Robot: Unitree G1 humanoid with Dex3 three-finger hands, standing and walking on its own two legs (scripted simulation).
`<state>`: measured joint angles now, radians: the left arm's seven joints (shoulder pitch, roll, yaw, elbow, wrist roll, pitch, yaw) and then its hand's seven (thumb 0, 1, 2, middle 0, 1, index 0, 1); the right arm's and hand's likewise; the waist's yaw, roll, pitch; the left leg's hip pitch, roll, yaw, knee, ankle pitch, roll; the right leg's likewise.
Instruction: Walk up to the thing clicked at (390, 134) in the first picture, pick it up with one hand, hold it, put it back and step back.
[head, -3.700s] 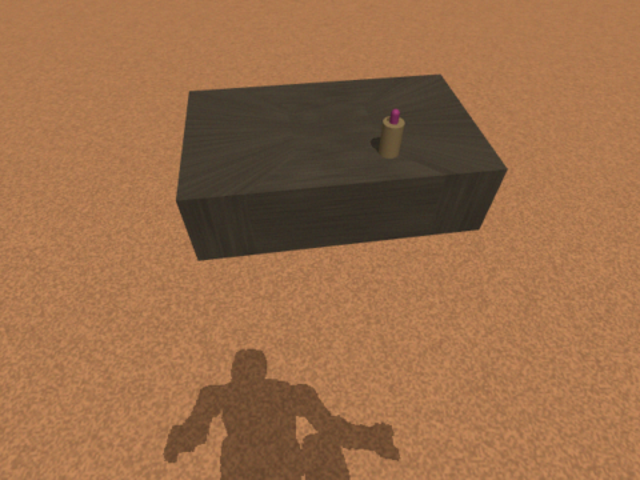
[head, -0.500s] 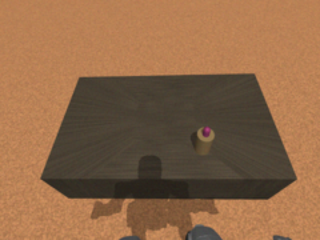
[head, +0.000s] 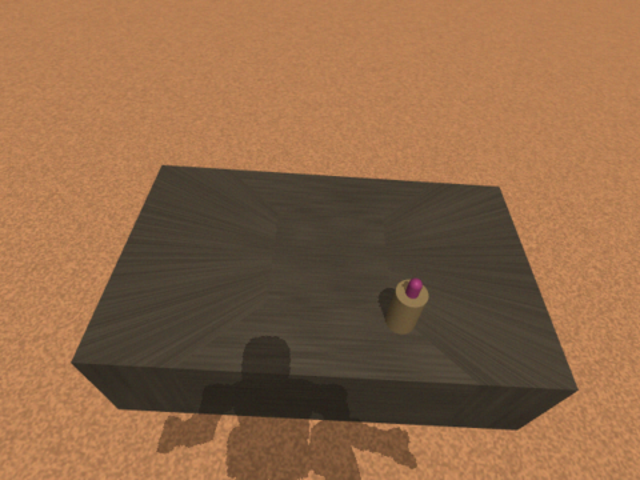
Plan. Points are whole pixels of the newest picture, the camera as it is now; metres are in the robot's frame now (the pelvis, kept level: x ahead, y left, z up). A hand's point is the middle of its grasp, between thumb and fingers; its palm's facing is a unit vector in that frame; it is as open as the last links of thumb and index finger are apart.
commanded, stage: walk up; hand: right
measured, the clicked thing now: (408, 302) +0.56 -0.23 -0.34
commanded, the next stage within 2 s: stand in 1.30 s
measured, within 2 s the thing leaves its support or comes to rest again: neither
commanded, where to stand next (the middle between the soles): +0.10 +0.00 m, yaw -2 degrees
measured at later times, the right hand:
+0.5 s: hand out of the picture +0.11 -0.26 -0.14, palm faces +0.00 +0.94 -0.33, open 7.4 cm
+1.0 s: hand out of the picture +0.08 -0.26 -0.14, palm faces +0.04 +0.94 -0.34, open 7.4 cm
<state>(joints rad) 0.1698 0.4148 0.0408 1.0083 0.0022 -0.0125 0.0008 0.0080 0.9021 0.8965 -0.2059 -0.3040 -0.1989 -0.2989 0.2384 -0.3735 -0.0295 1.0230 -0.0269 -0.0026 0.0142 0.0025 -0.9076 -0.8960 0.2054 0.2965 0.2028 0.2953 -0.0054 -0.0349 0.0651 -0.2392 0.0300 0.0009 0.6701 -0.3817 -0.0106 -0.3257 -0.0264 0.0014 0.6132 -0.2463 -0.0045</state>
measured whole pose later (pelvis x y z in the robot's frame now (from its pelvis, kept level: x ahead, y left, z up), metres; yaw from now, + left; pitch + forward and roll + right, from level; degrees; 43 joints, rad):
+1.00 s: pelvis +0.03 +0.00 +0.02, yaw -2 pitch -2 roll +0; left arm 0.06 0.34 0.00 1.14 0.01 -0.01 -0.01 0.01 0.90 0.90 -0.21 -0.30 -0.20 -0.30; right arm 0.12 -0.35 -0.03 1.14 -0.02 -0.01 0.01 0.00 -0.91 -0.90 0.20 0.30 0.20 0.30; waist -0.02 0.00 0.07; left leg -0.06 0.03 0.05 0.36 -0.27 -0.02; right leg -0.20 -0.02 0.04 0.40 -0.16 0.03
